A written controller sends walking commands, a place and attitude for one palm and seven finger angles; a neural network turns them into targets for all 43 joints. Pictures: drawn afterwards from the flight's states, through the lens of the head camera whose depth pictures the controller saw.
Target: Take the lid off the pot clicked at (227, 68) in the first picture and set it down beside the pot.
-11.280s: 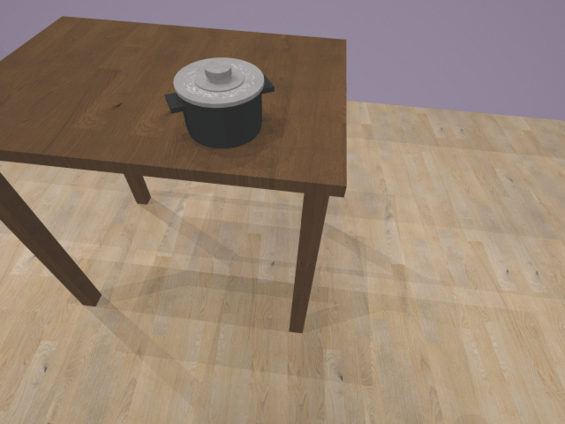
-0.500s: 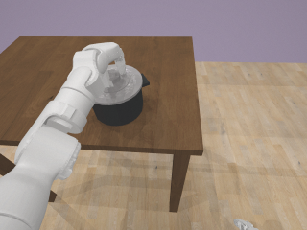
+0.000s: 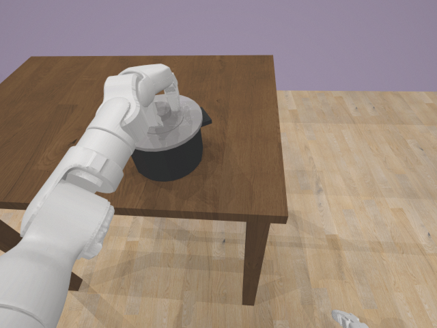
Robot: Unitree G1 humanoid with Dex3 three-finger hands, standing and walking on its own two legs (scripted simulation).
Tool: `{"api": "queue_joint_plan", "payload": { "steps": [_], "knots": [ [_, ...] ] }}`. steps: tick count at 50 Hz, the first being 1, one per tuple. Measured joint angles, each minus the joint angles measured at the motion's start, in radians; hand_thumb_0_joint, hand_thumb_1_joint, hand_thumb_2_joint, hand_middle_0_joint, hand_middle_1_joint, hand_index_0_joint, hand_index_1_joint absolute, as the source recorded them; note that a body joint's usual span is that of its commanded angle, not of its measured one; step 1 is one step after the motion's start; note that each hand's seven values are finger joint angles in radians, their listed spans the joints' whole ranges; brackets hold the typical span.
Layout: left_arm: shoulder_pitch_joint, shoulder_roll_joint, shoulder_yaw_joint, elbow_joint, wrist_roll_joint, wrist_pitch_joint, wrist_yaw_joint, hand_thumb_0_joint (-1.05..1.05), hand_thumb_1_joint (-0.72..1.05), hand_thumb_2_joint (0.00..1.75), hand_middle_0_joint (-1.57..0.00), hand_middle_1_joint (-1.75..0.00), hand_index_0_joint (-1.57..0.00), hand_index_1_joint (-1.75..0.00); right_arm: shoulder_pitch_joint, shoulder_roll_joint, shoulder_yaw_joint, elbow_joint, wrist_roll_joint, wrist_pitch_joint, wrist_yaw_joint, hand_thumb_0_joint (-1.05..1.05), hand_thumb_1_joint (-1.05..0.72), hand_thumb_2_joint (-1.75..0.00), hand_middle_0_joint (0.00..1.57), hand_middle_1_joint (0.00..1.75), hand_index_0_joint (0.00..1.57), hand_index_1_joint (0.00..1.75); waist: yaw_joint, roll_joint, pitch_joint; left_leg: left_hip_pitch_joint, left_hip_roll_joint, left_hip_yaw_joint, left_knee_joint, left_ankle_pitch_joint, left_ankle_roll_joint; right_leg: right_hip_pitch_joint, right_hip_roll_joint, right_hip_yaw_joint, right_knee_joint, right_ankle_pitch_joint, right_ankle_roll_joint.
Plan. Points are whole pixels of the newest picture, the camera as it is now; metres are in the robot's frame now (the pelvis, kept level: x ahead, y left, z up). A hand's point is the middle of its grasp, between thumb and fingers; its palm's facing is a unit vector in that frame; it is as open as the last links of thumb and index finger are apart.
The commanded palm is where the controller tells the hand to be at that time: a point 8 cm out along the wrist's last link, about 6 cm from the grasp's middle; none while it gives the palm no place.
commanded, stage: close the fingers and squeeze the knob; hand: left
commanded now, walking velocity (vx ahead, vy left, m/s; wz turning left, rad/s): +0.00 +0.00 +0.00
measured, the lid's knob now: (158, 111) +0.48 +0.12 +0.15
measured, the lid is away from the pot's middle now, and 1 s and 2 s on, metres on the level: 0.00 0.00 0.02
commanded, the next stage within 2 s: lift the lid straight up in 0.48 s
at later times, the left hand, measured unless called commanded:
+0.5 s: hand (152, 111) +0.45 +0.12 +0.18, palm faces -0.32 -0.07 -0.95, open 7.7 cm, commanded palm +0.44 +0.13 +0.24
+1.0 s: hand (149, 102) +0.46 +0.12 +0.20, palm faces -0.30 -0.06 -0.95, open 7.7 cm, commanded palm +0.44 +0.13 +0.28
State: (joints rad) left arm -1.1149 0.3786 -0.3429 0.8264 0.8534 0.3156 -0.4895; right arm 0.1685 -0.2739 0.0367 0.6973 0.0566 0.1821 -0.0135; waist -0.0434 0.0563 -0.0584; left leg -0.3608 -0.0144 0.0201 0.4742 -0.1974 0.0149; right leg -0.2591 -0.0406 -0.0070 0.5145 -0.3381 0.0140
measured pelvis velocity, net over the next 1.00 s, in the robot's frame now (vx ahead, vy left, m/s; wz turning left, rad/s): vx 0.00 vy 0.00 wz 0.00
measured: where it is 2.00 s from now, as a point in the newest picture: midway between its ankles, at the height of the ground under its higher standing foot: outside the picture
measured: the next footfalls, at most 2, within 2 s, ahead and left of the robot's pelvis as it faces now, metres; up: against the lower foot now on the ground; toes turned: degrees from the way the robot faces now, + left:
none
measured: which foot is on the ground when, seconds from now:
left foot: down 0.00-1.00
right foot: down 0.00-1.00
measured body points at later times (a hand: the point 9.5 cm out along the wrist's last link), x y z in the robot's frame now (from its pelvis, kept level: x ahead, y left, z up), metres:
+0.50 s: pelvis +0.00 +0.00 +0.00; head +0.02 -0.03 +0.45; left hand +0.47 +0.12 +0.23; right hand +0.13 -0.25 -0.13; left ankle +0.02 +0.12 -0.74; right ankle -0.05 -0.13 -0.74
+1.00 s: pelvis +0.00 +0.00 +0.00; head +0.02 -0.03 +0.45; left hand +0.47 +0.13 +0.25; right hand +0.14 -0.25 -0.13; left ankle +0.02 +0.12 -0.74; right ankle -0.05 -0.13 -0.74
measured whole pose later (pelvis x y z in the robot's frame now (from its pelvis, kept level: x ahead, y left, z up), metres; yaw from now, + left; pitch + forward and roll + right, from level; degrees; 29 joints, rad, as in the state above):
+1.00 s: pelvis +0.00 +0.00 +0.00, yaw +0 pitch +4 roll +1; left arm -1.14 0.40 -0.35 0.79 0.85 0.33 -0.50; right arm 0.14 -0.27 0.04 0.70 0.06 0.16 -0.02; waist -0.04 0.05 -0.05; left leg -0.36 -0.02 0.01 0.47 -0.19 0.01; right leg -0.25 -0.04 -0.01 0.51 -0.34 0.01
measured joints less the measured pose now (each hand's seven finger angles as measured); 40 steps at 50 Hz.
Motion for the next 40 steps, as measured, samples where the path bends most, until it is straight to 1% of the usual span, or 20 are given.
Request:
{"api": "queue_joint_plan", "payload": {
  "steps": [2, 11, 27, 34, 40],
  "knots": [
    [-0.002, 0.001, -0.007, 0.0, -0.004, 0.003, 0.001, 0.0, 0.2, 0.81, -0.64, -0.91, -0.68, -0.91, -0.001, -0.001, 0.0, -0.002, 0.003, 0.002, 0.0, 0.01, -0.9, -0.9, 0.2, 0.29, 0.2, 0.3, 0.0, -0.002, 0.002, 0.001, 0.0, -0.001, 0.002, -0.001, 0.0, 0.002, 0.001, -0.001, 0.0, -0.001, 0.0],
    [0.005, 0.004, 0.011, -0.014, 0.002, -0.006, 0.003, 0.0, 0.18, 0.82, -0.65, -0.91, -0.69, -0.91, -0.01, -0.004, 0.002, -0.01, 0.004, 0.006, -0.003, 0.01, -0.9, -0.9, 0.2, 0.29, 0.2, 0.3, -0.001, -0.007, 0.003, -0.002, 0.002, 0.001, 0.003, -0.002, -0.001, -0.002, 0.002, 0.002, 0.001, 0.0, 0.0],
    [0.031, 0.007, 0.003, -0.048, -0.003, 0.011, 0.015, -0.01, 0.18, 0.85, -0.65, -0.9, -0.68, -0.9, -0.016, 0.004, 0.006, -0.015, 0.007, 0.006, 0.001, 0.01, -0.9, -0.9, 0.2, 0.29, 0.2, 0.3, 0.0, 0.0, 0.001, 0.001, 0.001, 0.002, 0.005, -0.004, 0.0, 0.003, 0.001, 0.003, -0.001, 0.0, 0.001],
    [0.044, 0.012, 0.004, -0.074, -0.004, 0.012, 0.009, -0.01, 0.18, 0.85, -0.65, -0.9, -0.68, -0.9, -0.019, 0.002, 0.006, -0.015, 0.006, 0.004, 0.0, 0.01, -0.9, -0.9, 0.2, 0.29, 0.2, 0.3, 0.002, 0.002, 0.003, 0.004, 0.001, 0.002, 0.004, -0.003, 0.0, 0.006, 0.001, 0.003, -0.002, 0.001, 0.001],
    [0.039, 0.021, 0.003, -0.085, -0.007, 0.008, -0.003, 0.0, 0.18, 0.84, -0.65, -0.89, -0.69, -0.89, -0.02, 0.0, 0.002, -0.01, 0.003, -0.012, -0.003, 0.01, -0.9, -0.9, 0.2, 0.29, 0.2, 0.3, 0.003, 0.003, 0.004, 0.006, 0.0, -0.001, 0.002, -0.002, 0.0, 0.008, 0.0, 0.001, -0.004, 0.001, 0.001]
  ]
}}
